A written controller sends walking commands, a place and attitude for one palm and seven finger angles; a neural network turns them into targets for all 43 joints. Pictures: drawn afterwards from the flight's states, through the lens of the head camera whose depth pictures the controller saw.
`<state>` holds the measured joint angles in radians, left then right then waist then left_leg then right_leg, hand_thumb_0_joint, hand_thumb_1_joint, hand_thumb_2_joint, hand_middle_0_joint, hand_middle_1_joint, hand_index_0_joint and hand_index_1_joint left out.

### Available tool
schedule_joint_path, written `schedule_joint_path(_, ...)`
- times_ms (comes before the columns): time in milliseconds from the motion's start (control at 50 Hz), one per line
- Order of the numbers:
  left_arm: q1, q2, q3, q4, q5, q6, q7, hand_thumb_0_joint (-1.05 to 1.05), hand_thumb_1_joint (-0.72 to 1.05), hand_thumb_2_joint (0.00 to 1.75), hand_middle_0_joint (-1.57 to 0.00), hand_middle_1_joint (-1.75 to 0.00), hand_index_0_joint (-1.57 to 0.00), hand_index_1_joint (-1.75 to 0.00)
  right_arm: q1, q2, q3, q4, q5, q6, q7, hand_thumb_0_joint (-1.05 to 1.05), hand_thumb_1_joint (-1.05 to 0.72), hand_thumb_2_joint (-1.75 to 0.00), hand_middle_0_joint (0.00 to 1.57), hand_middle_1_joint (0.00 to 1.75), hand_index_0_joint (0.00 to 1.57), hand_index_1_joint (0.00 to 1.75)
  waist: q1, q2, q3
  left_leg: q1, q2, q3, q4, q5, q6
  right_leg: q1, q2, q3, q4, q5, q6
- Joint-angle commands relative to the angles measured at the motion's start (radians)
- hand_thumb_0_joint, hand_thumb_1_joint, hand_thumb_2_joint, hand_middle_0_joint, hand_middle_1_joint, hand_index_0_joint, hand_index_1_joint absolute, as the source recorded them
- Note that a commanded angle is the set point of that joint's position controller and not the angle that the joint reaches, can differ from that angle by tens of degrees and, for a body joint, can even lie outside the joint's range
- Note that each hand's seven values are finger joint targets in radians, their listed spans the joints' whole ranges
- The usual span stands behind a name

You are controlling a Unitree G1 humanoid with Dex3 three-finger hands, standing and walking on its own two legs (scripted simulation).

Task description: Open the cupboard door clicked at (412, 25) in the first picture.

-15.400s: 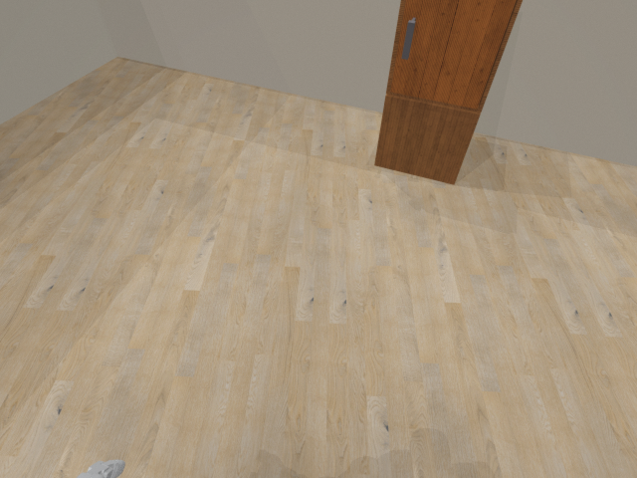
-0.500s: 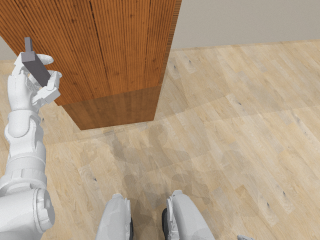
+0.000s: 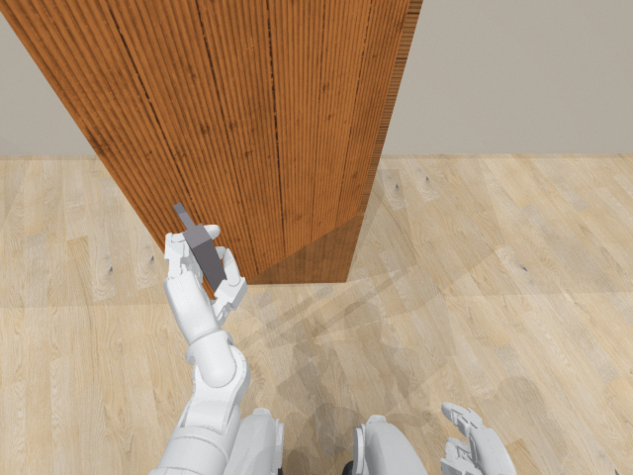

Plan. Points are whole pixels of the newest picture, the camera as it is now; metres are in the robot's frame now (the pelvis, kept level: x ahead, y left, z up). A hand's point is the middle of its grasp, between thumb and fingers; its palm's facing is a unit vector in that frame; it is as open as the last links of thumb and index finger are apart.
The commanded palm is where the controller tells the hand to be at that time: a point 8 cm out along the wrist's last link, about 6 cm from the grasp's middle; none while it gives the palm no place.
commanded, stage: pull the door open along its arc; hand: left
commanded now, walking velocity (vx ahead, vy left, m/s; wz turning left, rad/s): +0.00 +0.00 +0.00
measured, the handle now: (200, 248) +0.39 +0.17 +0.01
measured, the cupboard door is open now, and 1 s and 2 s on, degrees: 33 47 49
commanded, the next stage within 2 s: open thumb and fingers to let go in 0.22 s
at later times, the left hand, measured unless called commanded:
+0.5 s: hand (280, 311) +0.31 +0.06 +0.00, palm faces +0.47 -0.88 -0.05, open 6.6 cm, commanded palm +0.26 +0.10 +0.00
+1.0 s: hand (280, 311) +0.31 +0.06 +0.00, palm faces +0.44 -0.90 -0.03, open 14.1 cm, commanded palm +0.26 +0.11 +0.00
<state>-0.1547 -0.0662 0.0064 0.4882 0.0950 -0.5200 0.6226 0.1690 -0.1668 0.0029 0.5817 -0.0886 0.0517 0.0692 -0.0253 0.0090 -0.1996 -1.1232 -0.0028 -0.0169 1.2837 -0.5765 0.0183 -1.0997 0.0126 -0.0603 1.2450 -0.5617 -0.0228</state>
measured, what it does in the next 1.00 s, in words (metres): stands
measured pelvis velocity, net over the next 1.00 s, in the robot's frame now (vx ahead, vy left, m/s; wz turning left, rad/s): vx -0.02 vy -0.03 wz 0.03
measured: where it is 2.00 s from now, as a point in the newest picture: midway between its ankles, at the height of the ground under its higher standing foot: outside the picture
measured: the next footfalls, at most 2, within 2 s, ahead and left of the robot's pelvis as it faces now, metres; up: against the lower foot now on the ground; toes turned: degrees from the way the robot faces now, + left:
none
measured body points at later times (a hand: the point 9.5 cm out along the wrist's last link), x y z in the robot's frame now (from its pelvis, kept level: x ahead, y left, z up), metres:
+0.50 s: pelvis -0.01 -0.04 -0.01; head +0.09 -0.03 +0.43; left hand +0.28 +0.11 +0.00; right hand +0.19 -0.24 -0.12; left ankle +0.01 +0.10 -0.62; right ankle +0.01 -0.11 -0.62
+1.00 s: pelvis -0.02 -0.03 -0.01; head +0.08 -0.02 +0.43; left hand +0.28 +0.11 +0.00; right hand +0.15 -0.24 -0.13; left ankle +0.01 +0.10 -0.62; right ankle +0.01 -0.11 -0.62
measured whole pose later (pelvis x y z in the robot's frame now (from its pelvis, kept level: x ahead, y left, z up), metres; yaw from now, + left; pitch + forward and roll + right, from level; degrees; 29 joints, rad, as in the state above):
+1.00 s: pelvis -0.02 -0.03 -0.01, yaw +2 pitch +22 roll +0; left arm -0.08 -0.11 -0.11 0.47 0.14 -0.50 0.65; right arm 0.17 -0.18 -0.01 0.63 -0.10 -0.07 0.02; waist -0.03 0.01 -0.20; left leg -1.13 -0.01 -0.04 1.30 -0.55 -0.02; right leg -1.12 0.01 -0.08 1.29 -0.57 -0.06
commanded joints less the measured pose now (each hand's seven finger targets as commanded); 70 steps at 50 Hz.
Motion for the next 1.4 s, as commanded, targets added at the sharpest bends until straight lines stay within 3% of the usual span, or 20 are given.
schedule_joint_path(0,-0.118,-0.07,-0.137,-0.211,0.073,-0.076,-0.01,0.0,0.9,0.9,-0.4,-1.35,-0.4,-1.35,0.007,-0.118,-0.051,-0.094,-0.007,-0.062,-0.024,0.0,-0.9,-0.9,0.2,0.3,0.2,0.3,-0.021,-0.011,-0.357,0.271,-0.002,-0.019,-0.168,0.345,-0.021,0.241,0.008,-0.004,-0.149,0.346,-0.018)
schedule_joint_path(120,0.027,-0.158,-0.237,-0.251,0.088,-0.042,-0.009,0.0,0.9,0.9,-0.4,-1.35,-0.4,-1.35,-0.031,-0.096,-0.038,-0.105,-0.01,-0.119,-0.029,0.0,-0.9,-0.9,0.2,0.3,0.2,0.3,-0.012,-0.04,-0.343,0.241,-0.016,-0.008,-0.157,0.317,-0.016,0.27,-0.001,0.001,-0.166,0.346,-0.018)
schedule_joint_path(200,0.15,-0.164,-0.258,-0.318,0.106,-0.011,-0.005,0.0,0.9,0.9,-0.4,-1.35,-0.4,-1.35,-0.048,-0.084,-0.033,-0.118,-0.011,-0.149,-0.033,0.0,-0.9,-0.9,0.2,0.3,0.2,0.3,0.005,-0.049,-0.356,0.227,-0.02,-0.006,-0.148,0.318,-0.016,0.298,-0.009,0.014,-0.167,0.373,-0.017)
schedule_joint_path(280,-0.003,-0.108,-0.192,-0.297,0.105,0.003,0.031,0.0,0.9,0.9,-0.4,-1.35,-0.4,-1.35,-0.055,-0.086,-0.029,-0.093,-0.014,-0.163,-0.05,0.0,-0.9,-0.9,0.2,0.3,0.2,0.3,-0.014,-0.076,-0.289,0.167,-0.025,-0.017,-0.12,0.246,-0.015,0.254,-0.019,0.041,-0.185,0.298,-0.006)
schedule_joint_path(300,-0.106,-0.069,-0.153,-0.286,0.103,-0.005,0.046,0.0,0.9,0.9,-0.4,-1.35,-0.4,-1.35,-0.06,-0.087,-0.03,-0.077,-0.016,-0.16,-0.056,0.0,-0.9,-0.9,0.2,0.3,0.2,0.3,-0.028,-0.059,-0.286,0.156,-0.025,-0.014,-0.105,0.231,-0.014,0.233,-0.024,0.055,-0.185,0.282,-0.001)
schedule_joint_path(360,-0.087,-0.089,-0.152,-0.247,0.099,-0.017,0.044,0.0,0.69,0.81,-0.38,-1.33,-0.38,-1.33,-0.063,-0.083,-0.033,-0.076,-0.017,-0.167,-0.059,0.0,-0.9,-0.9,0.2,0.3,0.2,0.3,-0.018,-0.075,-0.322,0.14,-0.031,-0.006,-0.095,0.207,-0.014,0.262,-0.033,0.076,-0.194,0.264,0.005)
schedule_joint_path(500,-0.083,-0.051,-0.115,-0.263,0.054,-0.013,0.022,0.0,0.2,0.6,-0.35,-1.27,-0.35,-1.27,-0.043,-0.085,-0.038,-0.091,-0.012,-0.162,-0.064,0.0,-0.9,-0.9,0.2,0.3,0.2,0.3,-0.009,-0.094,-0.37,0.1,-0.032,-0.002,-0.087,0.203,-0.016,0.359,-0.053,0.129,-0.213,0.312,0.022)
schedule_joint_path(600,-0.089,-0.032,-0.092,-0.239,0.035,-0.014,0.015,0.0,-0.15,0.45,-0.32,-1.24,-0.32,-1.24,-0.041,-0.089,-0.037,-0.082,-0.008,-0.162,-0.069,0.0,-0.9,-0.9,0.2,0.3,0.2,0.3,-0.02,-0.128,-0.322,0.067,-0.03,-0.006,-0.084,0.178,-0.017,0.36,-0.061,0.152,-0.233,0.285,0.028)
schedule_joint_path(700,-0.093,-0.029,-0.084,-0.235,0.036,-0.026,0.018,0.0,-0.5,0.3,-0.3,-1.2,-0.3,-1.2,-0.035,-0.093,-0.041,-0.079,-0.008,-0.162,-0.064,0.0,-0.9,-0.9,0.2,0.3,0.2,0.3,-0.007,-0.098,-0.331,0.085,-0.03,-0.002,-0.095,0.186,-0.016,0.338,-0.051,0.128,-0.218,0.262,0.018)
schedule_joint_path(740,-0.112,-0.038,-0.094,-0.228,0.04,-0.032,0.022,0.0,-0.5,0.3,-0.3,-1.2,-0.3,-1.2,-0.034,-0.095,-0.042,-0.074,-0.009,-0.163,-0.064,0.0,-0.9,-0.9,0.2,0.3,0.2,0.3,-0.012,-0.09,-0.323,0.091,-0.03,-0.002,-0.098,0.179,-0.016,0.319,-0.049,0.121,-0.219,0.238,0.014)
schedule_joint_path(820,-0.122,-0.052,-0.106,-0.217,0.045,-0.033,0.028,0.0,-0.5,0.3,-0.27,-1.0,-0.27,-1.0,-0.029,-0.097,-0.043,-0.072,-0.012,-0.165,-0.063,0.0,-0.9,-0.9,0.2,0.3,0.2,0.3,-0.014,-0.088,-0.33,0.109,-0.029,0.0,-0.103,0.19,-0.013,0.304,-0.039,0.1,-0.207,0.246,0.011)
schedule_joint_path(880,-0.088,-0.05,-0.098,-0.224,0.054,-0.032,0.033,0.0,-0.5,0.3,-0.24,-0.85,-0.24,-0.85,-0.024,-0.1,-0.045,-0.08,-0.015,-0.164,-0.063,0.0,-0.9,-0.9,0.2,0.3,0.2,0.3,0.001,-0.066,-0.352,0.136,-0.028,-0.001,-0.113,0.222,-0.013,0.295,-0.027,0.072,-0.187,0.269,0.0)
schedule_joint_path(1100,-0.118,-0.09,-0.125,-0.22,0.063,-0.017,0.047,0.0,-0.5,0.3,-0.15,-0.3,-0.15,-0.3,-0.042,-0.098,-0.037,-0.087,-0.016,-0.162,-0.057,0.0,-0.9,-0.9,0.2,0.3,0.2,0.3,-0.006,-0.056,-0.325,0.164,-0.024,-0.011,-0.129,0.205,-0.013,0.232,-0.013,0.034,-0.172,0.209,-0.006)
schedule_joint_path(1180,-0.108,-0.077,-0.109,-0.228,0.065,-0.011,0.051,0.0,-0.5,0.3,-0.15,-0.3,-0.15,-0.3,-0.036,-0.098,-0.035,-0.09,-0.017,-0.162,-0.056,0.0,-0.9,-0.9,0.2,0.3,0.2,0.3,0.002,-0.066,-0.337,0.169,-0.024,-0.016,-0.129,0.22,-0.015,0.235,-0.01,0.027,-0.163,0.219,-0.01)
schedule_joint_path(1220,-0.101,-0.108,-0.134,-0.227,0.064,-0.004,0.05,0.0,-0.5,0.3,-0.15,-0.3,-0.15,-0.3,-0.048,-0.095,-0.034,-0.093,-0.016,-0.161,-0.052,0.0,-0.9,-0.9,0.2,0.3,0.2,0.3,0.0,-0.056,-0.328,0.177,-0.024,-0.015,-0.132,0.212,-0.016,0.221,-0.009,0.021,-0.164,0.207,-0.011)
schedule_joint_path(1240,-0.072,-0.012,-0.355,-0.267,0.17,-0.044,-0.149,0.0,-0.5,0.3,-0.15,-0.3,-0.15,-0.3,0.014,-0.141,-0.044,-0.088,-0.008,-0.143,-0.048,0.0,-0.9,-0.9,0.2,0.3,0.2,0.3,-0.093,-0.08,-0.303,0.186,-0.019,-0.011,-0.095,0.206,-0.003,0.206,-0.027,0.052,-0.153,0.262,-0.008)
schedule_joint_path(1260,-0.122,0.044,-0.289,-0.327,0.129,-0.086,-0.248,0.0,-0.5,0.3,-0.15,-0.3,-0.15,-0.3,0.01,-0.132,-0.05,-0.105,0.001,-0.136,-0.048,0.0,-0.9,-0.9,0.2,0.3,0.2,0.3,-0.065,-0.04,-0.341,0.175,-0.022,-0.009,-0.082,0.213,0.004,0.227,-0.032,0.061,-0.142,0.296,-0.015)
schedule_joint_path(1280,-0.123,0.083,-0.281,-0.361,0.108,-0.112,-0.329,0.0,-0.5,0.3,-0.15,-0.3,-0.15,-0.3,0.009,-0.139,-0.049,-0.119,0.005,-0.128,-0.051,0.0,-0.9,-0.9,0.2,0.3,0.2,0.3,-0.058,-0.014,-0.368,0.186,-0.022,-0.013,-0.075,0.225,0.006,0.229,-0.03,0.064,-0.119,0.312,-0.022)
schedule_joint_path(1320,-0.075,0.066,-0.296,-0.377,0.023,-0.137,-0.467,0.0,-0.5,0.3,-0.15,-0.3,-0.15,-0.3,-0.006,-0.141,-0.045,-0.151,0.029,-0.122,-0.053,0.0,-0.9,-0.9,0.2,0.3,0.2,0.3,-0.044,0.008,-0.339,0.197,-0.024,-0.022,-0.084,0.206,0.006,0.203,-0.025,0.057,-0.118,0.274,-0.027)
schedule_joint_path(1380,-0.028,-0.015,-0.283,-0.388,-0.136,-0.1,-0.513,0.0,-0.5,0.3,-0.15,-0.3,-0.15,-0.3,-0.024,-0.146,-0.037,-0.193,0.059,-0.125,-0.053,0.0,-0.9,-0.9,0.2,0.3,0.2,0.3,-0.026,-0.004,-0.301,0.213,-0.023,-0.039,-0.118,0.171,0.002,0.166,-0.009,0.03,-0.132,0.177,-0.028)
